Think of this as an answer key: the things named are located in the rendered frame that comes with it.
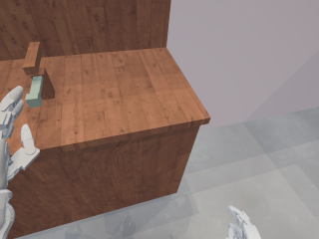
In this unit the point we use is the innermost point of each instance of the counter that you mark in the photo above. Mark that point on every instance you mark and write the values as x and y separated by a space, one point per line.
118 119

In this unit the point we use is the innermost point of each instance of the robot left hand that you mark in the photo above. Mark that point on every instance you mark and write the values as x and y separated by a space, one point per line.
10 108

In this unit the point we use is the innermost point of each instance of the tap lever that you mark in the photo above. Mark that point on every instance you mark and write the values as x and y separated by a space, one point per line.
33 99

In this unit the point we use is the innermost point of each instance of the robot right hand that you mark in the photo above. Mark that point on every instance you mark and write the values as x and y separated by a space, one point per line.
248 231

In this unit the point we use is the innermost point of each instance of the left robot forearm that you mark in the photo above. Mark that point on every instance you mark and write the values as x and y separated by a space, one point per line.
7 213

